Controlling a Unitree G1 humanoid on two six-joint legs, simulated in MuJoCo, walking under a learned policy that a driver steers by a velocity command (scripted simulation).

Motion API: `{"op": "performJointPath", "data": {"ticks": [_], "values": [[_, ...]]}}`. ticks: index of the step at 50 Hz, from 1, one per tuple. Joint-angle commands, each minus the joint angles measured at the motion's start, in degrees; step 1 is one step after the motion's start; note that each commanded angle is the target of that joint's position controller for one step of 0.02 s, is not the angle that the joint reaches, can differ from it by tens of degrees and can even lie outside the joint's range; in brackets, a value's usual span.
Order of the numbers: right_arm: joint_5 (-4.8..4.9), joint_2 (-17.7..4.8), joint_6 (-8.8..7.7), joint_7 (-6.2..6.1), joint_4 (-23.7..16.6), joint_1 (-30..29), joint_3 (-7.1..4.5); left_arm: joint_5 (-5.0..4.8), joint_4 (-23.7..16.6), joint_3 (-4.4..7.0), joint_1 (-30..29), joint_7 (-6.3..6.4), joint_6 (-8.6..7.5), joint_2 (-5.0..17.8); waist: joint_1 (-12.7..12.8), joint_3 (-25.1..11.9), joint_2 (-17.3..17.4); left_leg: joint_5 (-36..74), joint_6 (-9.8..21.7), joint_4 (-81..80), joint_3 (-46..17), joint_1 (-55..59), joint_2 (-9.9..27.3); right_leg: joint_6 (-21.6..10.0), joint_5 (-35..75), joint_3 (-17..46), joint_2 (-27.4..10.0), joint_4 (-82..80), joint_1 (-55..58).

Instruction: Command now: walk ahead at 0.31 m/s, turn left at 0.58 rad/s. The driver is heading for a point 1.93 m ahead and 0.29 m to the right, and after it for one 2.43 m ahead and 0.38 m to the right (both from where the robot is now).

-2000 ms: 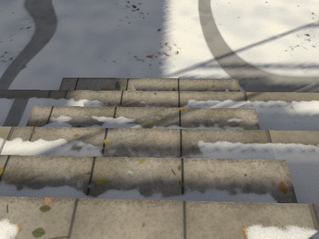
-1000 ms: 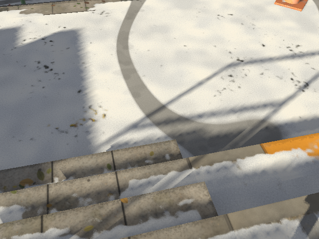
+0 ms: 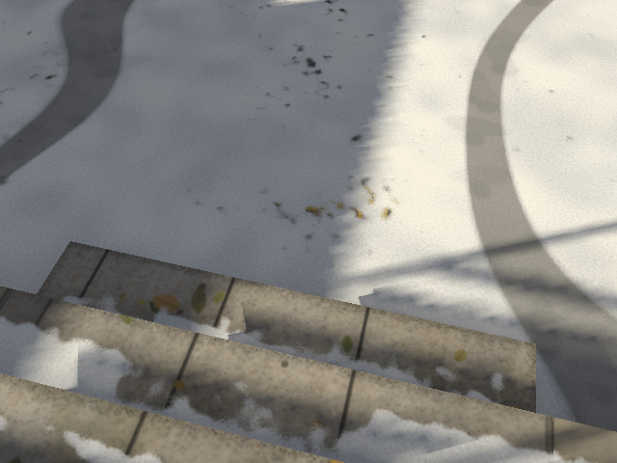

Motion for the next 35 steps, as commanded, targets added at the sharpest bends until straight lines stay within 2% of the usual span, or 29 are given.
{"op": "performJointPath", "data": {"ticks": [1, 2, 3, 4, 5, 6, 7, 9, 10, 11, 12, 13, 15, 17, 18, 19, 20, 21, 22, 23, 24, 25, 26, 27, 28, 29, 30, 32, 35], "values": [[-0.09, -7.66, -1.61, -0.48, -2.38, 5.09, -0.81, 1.14, -5.41, 1.36, -0.13, 0.31, 1.5, 6.29, -0.05, -1.93, -2.71, 34.64, 11.85, -12.57, -20.44, 1.06, 19.28, 1.72, 16.44, 2.13, -1.77, -24.7, -7.61], [0.69, -8.85, -1.95, -0.75, -2.29, 3.42, -0.96, 1.18, -6.36, 1.33, -1.19, -0.08, 2.22, 5.13, 1.15, -3.06, 0.03, 39.31, 10.34, -13.72, -16.99, -4.33, 15.41, 2.29, 23.05, 1.27, -0.84, -33.58, -0.29], [0.6, -9.66, -1.99, -1.1, -2.21, 3.1, -1.15, 1.38, -6.25, 0.8, 0.64, -0.2, 2.54, 3.56, 1.9, -6.45, 3.13, 50.47, 9.99, -10.54, -16.08, -4.33, 15.06, 2.07, 26.61, 0.18, 0.59, -33.87, 3.66], [0.03, -9.47, -2.05, -1.04, -2.53, 2.85, -1.14, 0.6, -3.48, 0.99, 5.85, -0.35, 2.57, 3.72, 2.85, -10.15, 5.07, 56.32, 9.06, -7.23, -14.33, -2.69, 14.33, 1.12, 33.8, -0.33, 1.1, -31.8, 5.98], [0.67, -8.31, -1.89, -0.89, -2.85, 3.2, -0.8, -0.09, -3.14, 1.3, 6.82, -0.5, 2.39, 4.55, 3.15, -11.49, 5.5, 56.43, 7.99, -6.05, -13.06, -2.04, 13.73, 0.5, 35.65, 0.15, 0.9, -33.23, 6.71], [1.47, -7.97, -2.24, -0.95, -0.28, 8.6, -1.07, -0.02, -3.82, 2.3, 4.55, -0.79, 2.15, 6.47, 1.1, -10.88, 4.43, 43.57, 7.86, -5.55, -14.67, 4.35, 12.4, -0.19, 42.86, 2.68, -0.01, -37.26, -0.02], [1.79, -7.02, -2.18, -1.08, 0.75, 11.28, -0.66, 0.25, -4.7, 2.41, 1.54, -1.01, 2.13, 6.47, -0.19, -9.46, 4.55, 37.38, 8.23, -5.02, -16.87, 6.94, 13.49, -0.69, 44.08, 3.72, -0.93, -39.81, -3.67], [1.07, -5.12, -1.87, -1.17, 1.84, 14.61, 0.01, 0.36, -5.72, 2.54, -3.65, -1.48, 2.33, 6.27, -2.55, -5.64, 4.61, 27.34, 9.08, -3.15, -19.91, 8.37, 15.33, -1.21, 44.02, 5.54, -1.44, -43.53, -8.46], [0.86, -4.6, -1.81, -1.28, 1.51, 14.09, 0.28, 0.16, -6.65, 2.3, -5.97, -1.92, 2.38, 5.15, -2.49, -3.17, 3.38, 19.01, 8.13, -2.55, -17.72, 4.1, 13.78, -1.22, 48.39, 5.32, -0.99, -49.71, -6.07], [1.02, -3.91, -2.06, -1.75, 1.56, 13.72, 0.73, 0.45, -7.28, 2.07, -8.74, -2.53, 2.18, 4.15, -3.0, -1.79, 4.35, 9.07, 7.04, -1.2, -17.86, -0.04, 13.57, -1.29, 54.66, 5.64, -0.3, -52.85, -2.82], [0.61, -3.1, -2.69, -2.13, 1.27, 13.14, 1.3, 0.25, -7.37, 2.23, -9.93, -2.81, 1.99, 4.31, -3.25, -0.96, 3.41, 4.68, 6.79, -0.16, -18.31, -2.53, 13.82, -1.36, 57.28, 7.39, 0.65, -55.65, -0.84], [0.29, -3.36, -2.78, -2.43, 1.02, 12.73, 1.7, 0.0, -7.8, 2.08, -11.0, -3.29, 1.89, 3.44, -3.9, -1.06, 2.47, 1.6, 6.19, 1.05, -17.58, -4.14, 13.84, -1.28, 57.13, 8.64, 2.52, -59.97, 2.13], [-0.6, -3.93, -2.91, -2.74, 0.86, 12.18, 2.08, -1.05, -7.92, 1.84, -12.47, -3.88, 1.34, 2.66, -5.11, -0.15, 4.29, -0.32, 5.15, 4.64, -14.96, -5.91, 13.39, -1.43, 55.25, 8.58, 4.33, -69.06, 7.19], [-1.46, -4.47, -2.48, -3.18, 1.03, 14.03, 1.99, -1.79, -9.03, 1.77, -15.39, -3.92, 0.37, 2.63, -8.23, 0.53, 5.63, -0.06, 5.53, 8.86, -16.02, -2.28, 14.04, -1.48, 55.6, 6.63, 2.77, -77.05, 7.42], [-1.86, -5.15, -2.05, -3.47, 1.12, 15.49, 1.72, -1.92, -9.52, 2.07, -15.67, -4.1, -0.02, 3.33, -9.41, 1.21, 5.24, 1.33, 6.21, 10.96, -18.06, -0.4, 14.61, -1.9, 53.36, 6.35, 1.63, -81.04, 7.43], [-2.25, -6.43, -1.89, -3.75, 0.98, 16.84, 1.15, -1.54, -9.0, 2.51, -14.31, -4.44, -0.39, 4.0, -9.45, 1.05, 3.41, 2.8, 6.56, 13.51, -19.71, -0.07, 15.69, -2.64, 50.48, 5.56, 1.07, -83.95, 9.95], [-2.13, -6.96, -1.64, -4.04, 0.7, 16.54, 0.9, -1.37, -7.46, 2.91, -10.25, -4.59, -0.58, 4.27, -7.71, 0.49, 1.73, 2.69, 6.26, 18.05, -18.48, -1.19, 14.57, -3.16, 49.56, 3.46, 1.44, -88.32, 14.99], [-1.76, -6.35, -1.68, -3.82, 0.4, 16.98, 0.86, -0.97, -4.18, 3.6, -3.06, -4.66, -0.84, 5.29, -5.42, -2.17, -1.55, 0.11, 5.33, 27.64, -14.19, -3.01, 10.89, -3.2, 52.24, 1.0, 2.62, -89.05, 23.72], [-1.52, -5.0, -1.94, -3.35, -1.17, 16.85, 0.89, -0.87, -1.74, 4.46, 4.54, -4.67, -1.34, 8.21, -2.88, -7.01, -6.49, -11.64, 3.46, 41.47, -8.77, -9.2, 6.68, -3.96, 70.26, 3.9, -0.75, -82.39, 34.32], [0.11, -2.18, -1.95, -3.36, -3.06, 17.51, 0.97, -0.85, -0.93, 5.11, 10.73, -5.06, -0.96, 11.26, -1.89, -15.41, -13.58, -40.22, -1.01, 66.55, 0.2, -26.05, 0.89, -9.41, 97.87, 12.27, -11.07, -65.1, 52.8], [0.72, -3.95, -1.44, -3.41, -4.62, 15.64, 0.94, -3.04, -1.1, 5.74, 12.83, -5.53, -0.1, 12.84, 0.09, -20.17, -9.09, -41.04, -3.07, 81.61, 2.48, -37.58, 1.74, -14.1, 93.73, 21.09, -15.68, -63.67, 56.73], [0.63, -4.62, -1.55, -3.26, -7.52, 10.5, 1.16, -3.96, -2.39, 6.89, 12.08, -4.7, 0.29, 16.5, 2.18, -22.78, -9.43, -33.75, -4.34, 88.35, 0.97, -46.22, 1.92, -22.25, 73.37, 31.21, -20.78, -71.66, 56.72], [-0.86, -4.25, -1.22, -3.17, -8.85, 3.44, 1.31, -3.48, -4.28, 6.24, 7.17, -3.23, 1.15, 13.95, 2.61, -18.97, -4.67, -27.22, -5.64, 88.13, -0.8, -49.83, 4.04, -22.48, 52.69, 32.39, -19.04, -76.79, 50.59], [-1.82, -4.01, -0.41, -2.89, -10.5, -1.53, 1.4, -2.57, -6.0, 4.88, 3.02, -1.98, 2.03, 10.79, 2.56, -14.87, -2.18, -21.33, -6.46, 85.27, -2.63, -48.6, 5.31, -20.79, 46.22, 30.25, -16.06, -77.56, 41.81], [-2.13, -2.59, 0.78, -2.74, -11.75, -3.22, 1.79, -1.53, -6.38, 3.75, 0.91, -1.27, 2.69, 8.56, 1.48, -12.61, -1.1, -18.38, -6.97, 82.9, -3.71, -46.16, 5.68, -19.31, 42.37, 28.81, -13.42, -77.38, 33.18], [-2.42, -1.5, 2.15, -2.72, -12.64, -3.84, 2.15, -1.06, -6.76, 3.12, 0.48, -0.98, 2.98, 7.75, 0.55, -10.08, -1.01, -16.29, -7.22, 82.48, -3.35, -45.04, 4.95, -17.88, 39.17, 27.56, -10.95, -77.14, 26.02], [-2.71, -1.09, 2.84, -2.8, -12.56, -2.96, 2.32, 0.38, -8.08, 2.83, -1.62, -1.09, 2.64, 9.04, -1.06, -9.78, 0.11, -11.28, -7.2, 83.86, -2.73, -40.97, 3.51, -17.6, 39.04, 26.15, -8.38, -77.64, 19.04], [-2.92, -0.61, 3.52, -3.41, -13.76, -1.78, 2.44, 0.18, -9.64, 2.52, -3.49, -1.52, 2.08, 10.44, -3.05, -10.53, -1.7, -9.69, -8.5, 87.86, -2.02, -39.72, 1.59, -16.66, 39.1, 25.84, -5.52, -77.37, 13.53], [-3.08, -0.89, 4.31, -4.21, -16.96, -5.1, 2.56, -0.61, -11.32, 1.87, -2.99, -0.94, 2.0, 9.79, -2.17, -10.28, -3.08, -8.79, -10.23, 91.73, -1.82, -43.63, 0.66, -15.08, 34.82, 27.0, -2.9, -77.34, 14.45]]}}
Next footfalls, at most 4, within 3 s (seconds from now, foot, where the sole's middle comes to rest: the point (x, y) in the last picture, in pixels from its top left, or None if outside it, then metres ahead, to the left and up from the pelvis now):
0.42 right None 0.28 -0.17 -0.90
1.06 left None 0.11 0.07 -0.76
1.68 right None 0.38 -0.11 -0.90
2.16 left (346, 403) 0.69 -0.05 -1.04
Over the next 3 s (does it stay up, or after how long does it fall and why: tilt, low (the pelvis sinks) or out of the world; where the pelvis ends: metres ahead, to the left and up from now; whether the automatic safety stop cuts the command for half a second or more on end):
stays up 0.99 -0.22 -0.42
